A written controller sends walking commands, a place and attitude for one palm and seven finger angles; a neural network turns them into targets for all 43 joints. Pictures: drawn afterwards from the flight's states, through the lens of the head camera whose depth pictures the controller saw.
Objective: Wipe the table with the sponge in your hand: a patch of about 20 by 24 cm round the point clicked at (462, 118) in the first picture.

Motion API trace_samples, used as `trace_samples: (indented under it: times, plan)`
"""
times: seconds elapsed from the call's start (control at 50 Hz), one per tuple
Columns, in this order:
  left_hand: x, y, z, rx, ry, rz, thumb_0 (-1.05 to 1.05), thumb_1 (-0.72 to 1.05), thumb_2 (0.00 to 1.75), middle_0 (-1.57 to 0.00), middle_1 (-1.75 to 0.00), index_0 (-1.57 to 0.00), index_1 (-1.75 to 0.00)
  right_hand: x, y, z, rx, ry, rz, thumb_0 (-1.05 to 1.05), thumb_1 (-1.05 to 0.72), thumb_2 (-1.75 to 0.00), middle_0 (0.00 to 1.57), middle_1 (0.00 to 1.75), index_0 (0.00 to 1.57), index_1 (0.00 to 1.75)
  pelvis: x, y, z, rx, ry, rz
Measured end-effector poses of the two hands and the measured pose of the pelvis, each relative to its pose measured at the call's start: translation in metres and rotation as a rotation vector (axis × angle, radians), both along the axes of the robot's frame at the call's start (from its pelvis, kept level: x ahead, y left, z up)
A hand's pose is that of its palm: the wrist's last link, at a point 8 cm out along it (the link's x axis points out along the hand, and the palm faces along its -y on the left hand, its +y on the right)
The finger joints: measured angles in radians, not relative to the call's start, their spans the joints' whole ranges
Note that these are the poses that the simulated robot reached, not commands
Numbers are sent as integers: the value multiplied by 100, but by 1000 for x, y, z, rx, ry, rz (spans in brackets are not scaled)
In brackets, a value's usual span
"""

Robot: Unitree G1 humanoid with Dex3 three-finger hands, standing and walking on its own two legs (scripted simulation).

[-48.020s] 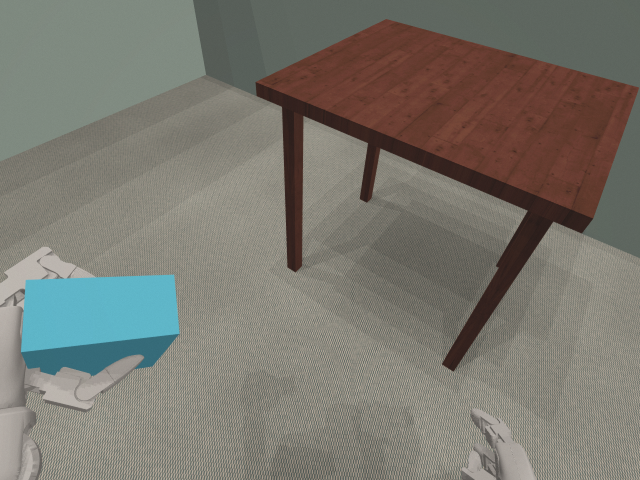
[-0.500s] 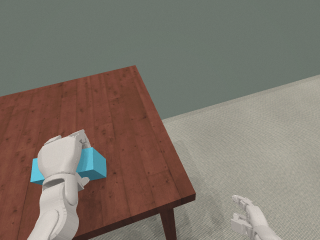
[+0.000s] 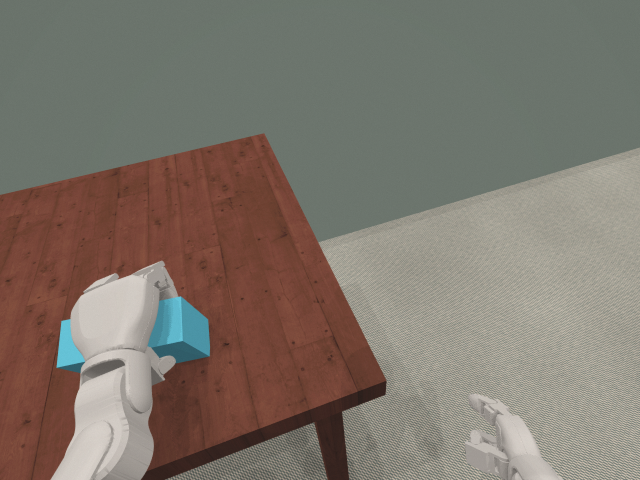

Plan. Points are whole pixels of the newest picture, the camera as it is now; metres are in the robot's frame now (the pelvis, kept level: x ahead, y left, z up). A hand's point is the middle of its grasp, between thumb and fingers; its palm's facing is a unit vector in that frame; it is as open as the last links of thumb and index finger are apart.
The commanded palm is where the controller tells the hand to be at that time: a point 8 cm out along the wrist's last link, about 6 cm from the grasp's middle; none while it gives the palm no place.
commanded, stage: wipe back along the third lane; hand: left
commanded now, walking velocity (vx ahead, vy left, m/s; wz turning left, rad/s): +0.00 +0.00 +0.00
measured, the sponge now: (147, 343) +0.26 +0.26 +0.05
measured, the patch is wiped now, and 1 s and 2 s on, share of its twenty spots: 0.95 0.95 0.95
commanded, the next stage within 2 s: slide back across to the middle lane in 0.02 s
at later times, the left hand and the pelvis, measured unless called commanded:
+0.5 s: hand (134, 334) +0.24 +0.25 +0.11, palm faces +0.17 -0.15 -0.97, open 9.2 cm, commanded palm +0.18 +0.27 +0.13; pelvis +0.01 +0.00 +0.00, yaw -1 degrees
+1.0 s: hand (89, 354) +0.22 +0.29 +0.10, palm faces +0.06 -0.10 -0.99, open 9.3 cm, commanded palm +0.18 +0.31 +0.12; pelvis +0.00 -0.01 +0.00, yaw +1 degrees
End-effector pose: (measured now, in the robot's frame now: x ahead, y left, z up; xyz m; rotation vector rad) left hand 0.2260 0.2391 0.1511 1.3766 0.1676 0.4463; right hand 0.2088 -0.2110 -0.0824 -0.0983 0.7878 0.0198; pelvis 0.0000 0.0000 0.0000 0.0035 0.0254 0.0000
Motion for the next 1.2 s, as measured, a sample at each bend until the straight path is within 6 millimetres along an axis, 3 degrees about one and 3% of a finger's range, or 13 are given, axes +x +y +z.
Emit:
trace_samples:
  times: [0.46, 0.8, 1.2]
  plan:
    - [-7, 8, 5, -27, 30, -22, 1, -43, 106, -67, -151, -81, -147, 8, -3, 3, -25, -10, -3, 2, -91, -90, 20, 30, 20, 30, 5, -4, 1, 1, -18, -15]
    - [-34, 46, 8, -6, 99, 72, -1, -46, 106, -71, -148, -84, -145, 15, -11, 2, -76, -7, 10, 2, -91, -90, 20, 30, 20, 30, 5, -8, 2, -2, -21, 1]
    - [-17, 54, 3, 48, 197, 40, -1, -55, 109, -82, -137, -89, -142, -4, -7, -15, -93, 30, 37, 2, -90, -90, 20, 30, 20, 30, -10, -11, 2, 0, 10, 36]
